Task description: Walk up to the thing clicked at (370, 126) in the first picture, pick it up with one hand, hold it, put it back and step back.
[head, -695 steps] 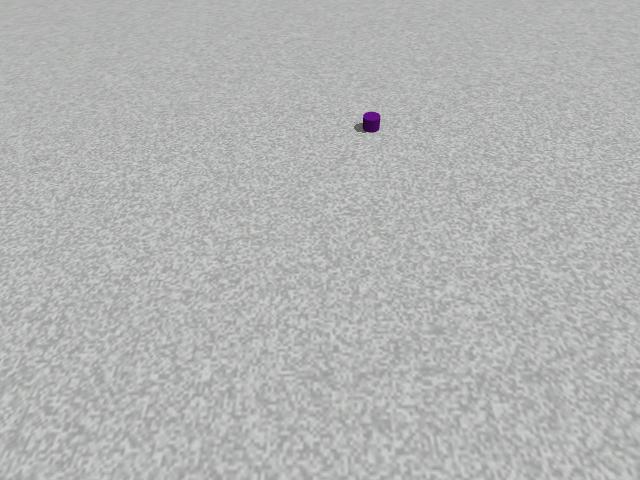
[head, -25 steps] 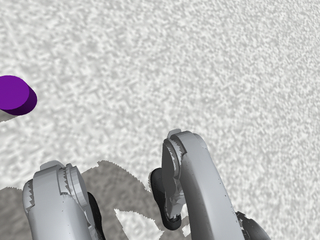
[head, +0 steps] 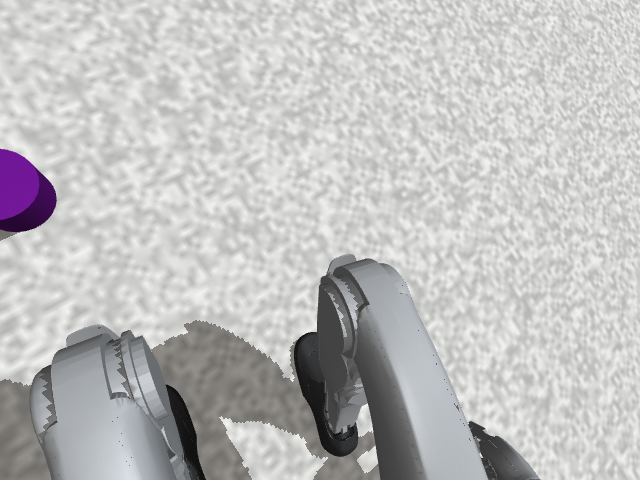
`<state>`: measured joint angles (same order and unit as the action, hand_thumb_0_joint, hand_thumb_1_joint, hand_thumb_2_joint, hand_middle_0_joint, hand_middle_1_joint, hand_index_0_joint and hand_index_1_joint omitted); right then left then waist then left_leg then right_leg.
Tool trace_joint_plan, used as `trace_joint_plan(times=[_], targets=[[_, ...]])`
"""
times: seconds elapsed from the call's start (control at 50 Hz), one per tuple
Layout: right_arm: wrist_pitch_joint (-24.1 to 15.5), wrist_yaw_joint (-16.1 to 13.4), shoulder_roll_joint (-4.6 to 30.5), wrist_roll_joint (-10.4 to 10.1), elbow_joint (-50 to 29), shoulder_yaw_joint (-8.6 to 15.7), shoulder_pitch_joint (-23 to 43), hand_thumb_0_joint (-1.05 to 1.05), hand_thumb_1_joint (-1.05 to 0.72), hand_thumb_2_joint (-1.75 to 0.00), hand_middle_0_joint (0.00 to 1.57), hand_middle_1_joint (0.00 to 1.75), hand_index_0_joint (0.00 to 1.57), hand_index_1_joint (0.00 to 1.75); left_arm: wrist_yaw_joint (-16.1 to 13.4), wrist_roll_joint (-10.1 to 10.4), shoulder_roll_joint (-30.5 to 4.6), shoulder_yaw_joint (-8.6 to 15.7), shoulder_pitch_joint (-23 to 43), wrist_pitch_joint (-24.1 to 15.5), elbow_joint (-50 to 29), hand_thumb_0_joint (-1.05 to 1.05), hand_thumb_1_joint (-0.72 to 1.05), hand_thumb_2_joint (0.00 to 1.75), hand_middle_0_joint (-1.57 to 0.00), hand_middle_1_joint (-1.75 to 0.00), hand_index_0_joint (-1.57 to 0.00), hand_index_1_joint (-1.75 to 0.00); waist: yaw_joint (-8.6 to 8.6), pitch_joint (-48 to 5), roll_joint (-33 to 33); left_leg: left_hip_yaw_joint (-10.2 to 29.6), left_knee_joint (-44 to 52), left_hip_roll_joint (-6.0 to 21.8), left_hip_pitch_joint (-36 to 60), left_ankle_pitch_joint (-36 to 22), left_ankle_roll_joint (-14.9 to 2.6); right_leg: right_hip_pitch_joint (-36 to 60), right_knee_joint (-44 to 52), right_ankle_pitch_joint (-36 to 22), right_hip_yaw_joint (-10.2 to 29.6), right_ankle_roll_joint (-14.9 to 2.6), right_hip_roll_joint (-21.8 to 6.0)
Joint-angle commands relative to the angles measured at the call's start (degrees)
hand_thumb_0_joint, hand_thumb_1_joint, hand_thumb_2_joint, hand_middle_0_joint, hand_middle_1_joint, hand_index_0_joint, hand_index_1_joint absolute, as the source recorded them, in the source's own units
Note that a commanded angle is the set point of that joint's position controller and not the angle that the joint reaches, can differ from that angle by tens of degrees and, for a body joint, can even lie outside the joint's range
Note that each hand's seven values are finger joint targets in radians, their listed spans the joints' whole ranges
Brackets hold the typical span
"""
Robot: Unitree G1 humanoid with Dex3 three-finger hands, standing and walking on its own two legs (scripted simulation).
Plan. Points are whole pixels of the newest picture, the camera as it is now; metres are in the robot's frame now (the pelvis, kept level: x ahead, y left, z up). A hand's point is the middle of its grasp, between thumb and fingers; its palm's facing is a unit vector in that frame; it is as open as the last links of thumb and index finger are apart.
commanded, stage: rise first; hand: left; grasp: from above
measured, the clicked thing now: (7, 192) +0.51 +0.31 -0.28
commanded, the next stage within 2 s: approach in 0.50 s
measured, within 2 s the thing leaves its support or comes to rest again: neither
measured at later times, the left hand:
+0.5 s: hand out of the picture +0.47 +0.34 -0.16, palm faces -0.44 -0.09 -0.90, open 14.2 cm
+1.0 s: hand out of the picture +0.52 +0.28 -0.17, palm faces -0.37 -0.07 -0.93, open 14.0 cm
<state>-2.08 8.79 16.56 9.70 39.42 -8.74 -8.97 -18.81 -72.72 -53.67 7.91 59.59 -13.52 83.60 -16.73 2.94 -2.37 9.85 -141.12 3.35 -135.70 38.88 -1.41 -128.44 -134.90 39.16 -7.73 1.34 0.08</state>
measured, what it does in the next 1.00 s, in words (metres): stands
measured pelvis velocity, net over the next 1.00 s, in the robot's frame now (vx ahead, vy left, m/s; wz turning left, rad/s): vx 0.00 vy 0.00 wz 0.00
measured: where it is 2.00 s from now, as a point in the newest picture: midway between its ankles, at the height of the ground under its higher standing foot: (261, 443)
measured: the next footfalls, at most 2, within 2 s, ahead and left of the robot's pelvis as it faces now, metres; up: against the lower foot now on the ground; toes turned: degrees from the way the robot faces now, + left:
none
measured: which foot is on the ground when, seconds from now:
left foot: down 0.00-1.00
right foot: down 0.00-1.00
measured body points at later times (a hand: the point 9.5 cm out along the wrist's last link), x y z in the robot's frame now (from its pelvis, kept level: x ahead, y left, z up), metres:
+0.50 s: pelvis +0.00 +0.00 +0.00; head +0.25 +0.09 +0.36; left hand +0.49 +0.35 -0.11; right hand +0.05 -0.27 -0.09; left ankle +0.07 +0.13 -0.28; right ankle +0.10 -0.12 -0.28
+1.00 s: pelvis +0.00 +0.00 +0.00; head +0.26 +0.09 +0.36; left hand +0.53 +0.28 -0.12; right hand +0.03 -0.27 -0.08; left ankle +0.07 +0.13 -0.28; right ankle +0.10 -0.12 -0.28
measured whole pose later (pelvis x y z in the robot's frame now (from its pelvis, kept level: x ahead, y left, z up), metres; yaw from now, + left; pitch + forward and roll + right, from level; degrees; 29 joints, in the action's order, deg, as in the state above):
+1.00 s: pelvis +0.00 +0.00 +0.00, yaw +0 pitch +33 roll -11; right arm -3.4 8.4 16.3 9.6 38.5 -10.0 -10.3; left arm -23.3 -75.6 -49.1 3.3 66.3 -10.7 87.1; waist -20.5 1.6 -2.6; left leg 9.9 -140.7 3.1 -136.7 38.5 -1.0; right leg -129.6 -134.5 38.8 -7.7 1.0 0.2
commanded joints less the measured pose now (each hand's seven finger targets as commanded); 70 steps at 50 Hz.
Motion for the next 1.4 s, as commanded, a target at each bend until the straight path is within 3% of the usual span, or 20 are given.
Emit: trace_joint_plan(times=[0.0, 0.06, 0.14, 0.4, 0.58, 0.62, 0.72, 0.82, 0.94, 1.0, 1.04, 1.08, 1.1, 1.16, 1.18, 1.22, 1.24, 1.32, 1.34, 1.38], targets=[[0.17, -0.48, 15.83, -0.13, 0.20, 4.90, -12.55, 0.00, -0.90, -0.90, 0.20, 0.30, 0.20, 0.30, -1.33, 1.22, -15.77, 0.91, 16.05, -0.19, -7.50, 0.00, -0.57, 1.01, -0.06, -1.04, -0.06, -1.04, -0.43, -39.36, 21.77, -4.37, 14.20, -0.99, 29.84, -10.17, -0.08, 18.47, 13.37, -13.42, -3.59, -2.78, 3.11], [0.43, -0.55, 15.91, -0.42, 0.05, 5.02, -12.09, 0.00, -0.90, -0.90, 0.20, 0.30, 0.20, 0.30, -0.85, 1.13, -15.67, 0.63, 15.18, -0.33, -7.97, 0.00, -0.57, 1.02, -0.06, -1.04, -0.06, -1.04, 0.47, -39.40, 23.24, -3.96, 15.03, -1.02, 31.64, -9.68, 0.27, 16.75, 12.73, -12.69, -3.76, -3.13, 3.05], [0.59, -0.44, 16.16, -0.54, -0.07, 5.12, -12.00, 0.00, -0.90, -0.90, 0.20, 0.30, 0.20, 0.30, -0.89, 1.11, -14.65, 0.16, 16.59, -0.92, -10.28, 0.00, -0.57, 1.02, -0.06, -1.03, -0.06, -1.03, -0.19, -39.62, 25.64, -3.19, 15.47, -0.96, 33.95, -11.51, 0.71, 15.24, 11.88, -14.02, -4.17, -3.23, 2.74], [-0.16, -0.17, 15.65, -0.59, 0.01, 5.13, -12.97, 0.00, -0.91, -0.90, 0.20, 0.30, 0.20, 0.30, -2.05, 0.79, -14.55, 0.49, 16.89, -0.67, -8.27, 0.00, -0.57, 1.02, -0.07, -1.03, -0.06, -1.04, -0.78, -38.27, 22.07, -4.72, 14.40, -1.16, 31.08, -10.30, -0.01, 17.23, 13.72, -13.60, -3.40, -2.86, 2.76], [0.16, -0.52, 15.47, -0.46, 0.16, 4.84, -12.02, 0.00, -0.91, -0.90, 0.20, 0.30, 0.20, 0.30, -0.80, 1.29, -15.73, 0.65, 16.40, -0.10, -8.04, 0.00, -0.61, 1.09, -0.07, -1.00, -0.04, -1.04, 0.28, -41.02, 21.18, -5.02, 14.28, -1.29, 29.16, -9.63, -0.20, 19.87, 13.96, -12.94, -2.97, -2.66, 3.13], [0.19, -0.53, 15.49, -0.54, 0.07, 4.99, -12.03, 0.00, -0.91, -0.90, 0.20, 0.30, 0.20, 0.30, -0.39, 1.20, -13.94, -0.63, 16.59, -0.14, -7.53, 0.00, -0.55, 0.99, -0.06, -1.08, -0.07, -1.07, -0.37, -39.66, 21.58, -4.57, 14.54, -1.17, 29.63, -9.26, -0.10, 18.23, 13.80, -12.67, -3.38, -2.83, 3.16], [-0.10, -0.72, 15.62, -0.70, 0.91, 5.13, -13.60, 0.00, -0.90, -0.90, 0.20, 0.30, 0.20, 0.30, -0.70, 1.46, -7.66, -4.93, 22.91, -0.89, -9.29, 0.00, -0.54, 0.98, -0.06, -1.08, -0.07, -1.07, -3.79, -38.65, 21.34, -3.70, 14.36, -0.97, 30.93, -8.94, 0.16, 15.82, 13.76, -13.08, -4.23, -2.87, 3.22], [-0.97, -1.06, 16.04, -0.26, 1.30, 4.40, -14.27, 0.00, -0.90, -0.90, 0.20, 0.30, 0.20, 0.30, -3.30, 0.23, -5.68, -6.87, 27.51, -0.28, -6.70, 0.00, -0.54, 0.99, -0.06, -1.09, -0.08, -1.07, -5.32, -37.72, 25.17, -2.97, 14.78, -0.75, 34.12, -9.91, 0.93, 13.35, 12.55, -14.16, -5.01, -3.19, 3.13], [-1.15, -0.89, 16.08, 0.00, -0.02, 3.65, -14.20, 0.00, -0.90, -0.90, 0.20, 0.30, 0.20, 0.30, -7.88, -2.69, -11.51, -2.18, 27.49, 4.36, -4.63, 0.00, -0.55, 1.00, -0.07, -1.07, -0.07, -1.06, -2.95, -43.09, 30.25, -4.38, 15.11, -1.05, 36.21, -14.48, 0.99, 14.92, 11.46, -17.74, -4.37, -3.51, 3.14], [-1.36, -0.75, 16.03, -0.40, -1.57, 3.18, -13.55, 0.00, -0.91, -0.90, 0.20, 0.30, 0.20, 0.30, -8.62, -1.69, -13.06, -0.72, 25.17, 7.43, -2.70, 0.00, -0.58, 1.03, -0.07, -1.05, -0.06, -1.05, -2.42, -42.98, 28.38, -5.39, 14.56, -1.15, 33.36, -14.29, 0.22, 16.97, 12.31, -18.09, -3.59, -3.33, 3.30], [-1.33, -0.56, 15.88, -0.65, -1.78, 2.85, -13.87, 0.00, -0.91, -0.90, 0.20, 0.30, 0.20, 0.30, -7.64, -1.13, -13.23, -0.75, 22.79, 9.44, -1.80, 0.00, -0.58, 1.02, -0.07, -1.04, -0.06, -1.05, -2.26, -42.43, 26.15, -6.26, 13.74, -1.22, 30.87, -15.09, -0.38, 20.35, 12.99, -19.24, -2.67, -2.87, 3.47], [-1.19, -0.47, 16.04, -1.36, -2.44, 2.63, -13.31, 0.00, -0.90, -0.90, 0.20, 0.30, 0.20, 0.30, -5.99, 1.32, -14.05, -0.58, 21.65, 10.81, -0.15, 0.00, -0.57, 1.02, -0.07, -1.05, -0.07, -1.05, -2.06, -42.09, 21.80, -6.15, 13.44, -1.17, 26.93, -13.63, -1.13, 22.09, 13.68, -18.12, -2.19, -2.46, 3.69], [-1.17, -0.49, 15.96, -1.52, -2.60, 2.52, -13.34, 0.00, -0.90, -0.90, 0.20, 0.30, 0.20, 0.30, -4.64, 2.48, -12.60, -1.32, 19.47, 11.41, 1.61, 0.00, -0.57, 1.02, -0.07, -1.05, -0.07, -1.05, -2.31, -40.18, 19.74, -6.28, 13.26, -1.13, 25.40, -12.86, -1.44, 23.08, 14.31, -17.70, -1.72, -2.16, 3.69], [-1.04, -0.60, 16.21, -1.73, -2.61, 2.02, -12.95, 0.00, -0.90, -0.90, 0.20, 0.30, 0.20, 0.30, 0.03, 4.77, -14.50, -1.71, 18.04, 10.78, 0.57, 0.00, -0.55, 0.99, -0.06, -1.07, -0.07, -1.06, -2.90, -38.70, 14.98, -5.93, 12.83, -1.08, 19.95, -9.67, -2.18, 26.29, 15.23, -14.62, -0.88, -1.62, 3.92], [-0.85, -0.91, 17.64, -1.76, -3.66, 2.62, -12.66, 0.00, -0.90, -0.90, 0.20, 0.30, 0.20, 0.30, 1.19, 5.14, -20.05, 2.23, 17.50, 10.15, -1.28, 0.00, -0.55, 0.98, -0.06, -1.07, -0.07, -1.06, -2.89, -38.11, 12.46, -5.68, 12.34, -1.03, 18.79, -8.80, -2.47, 27.25, 15.57, -13.08, -0.51, -1.55, 3.64], [-0.35, -1.26, 17.64, -1.26, -4.51, 2.12, -12.33, 0.00, -0.90, -0.90, 0.20, 0.30, 0.20, 0.30, 4.04, 5.87, -17.41, 0.78, 17.60, 8.36, -1.40, 0.00, -0.55, 0.98, -0.06, -1.08, -0.07, -1.06, -3.55, -36.51, 11.46, -5.57, 11.36, -1.12, 17.06, -8.16, -2.05, 27.40, 15.86, -11.40, -0.43, -2.00, 3.56], [-0.28, -1.31, 16.35, -1.04, -3.32, 1.75, -12.89, 0.00, -0.90, -0.90, 0.20, 0.30, 0.20, 0.30, 5.57, 5.77, -12.64, -2.91, 19.14, 7.00, -3.40, 0.00, -0.55, 0.97, -0.06, -1.09, -0.08, -1.07, -4.45, -35.23, 13.46, -5.49, 11.45, -1.27, 18.48, -7.74, -1.68, 25.73, 15.64, -10.67, -0.40, -2.38, 3.65], [-0.23, -1.95, 18.25, -0.41, -2.97, 2.45, -14.49, 0.00, -0.90, -0.90, 0.20, 0.30, 0.20, 0.30, 6.40, 5.07, -15.57, -1.63, 20.96, 0.81, -10.08, 0.00, -0.52, 0.97, -0.07, -1.10, -0.09, -1.07, -5.13, -37.55, 17.90, -4.10, 11.51, -1.02, 26.03, -8.10, -0.18, 22.74, 15.51, -10.38, -3.17, -2.78, 3.58], [0.03, -1.90, 17.25, -0.34, -2.27, 2.47, -14.67, 0.00, -0.90, -0.90, 0.20, 0.30, 0.20, 0.30, 6.05, 4.71, -15.42, -2.44, 22.61, -0.96, -12.87, 0.00, -0.53, 0.95, -0.06, -1.08, -0.08, -1.05, -4.15, -39.56, 20.46, -3.94, 11.66, -0.80, 27.06, -8.10, 0.21, 23.20, 14.71, -10.33, -2.75, -2.97, 3.79], [0.20, -1.94, 17.26, -0.05, -1.30, 2.68, -14.89, 0.00, -0.90, -0.90, 0.20, 0.30, 0.20, 0.30, 4.26, 3.84, -13.05, -3.51, 22.60, -3.21, -13.68, 0.00, -0.55, 0.98, -0.06, -1.04, -0.06, -1.04, -4.48, -39.96, 22.14, -3.52, 11.50, -0.65, 30.72, -9.53, 0.60, 21.27, 14.44, -12.14, -4.11, -2.95, 3.67]])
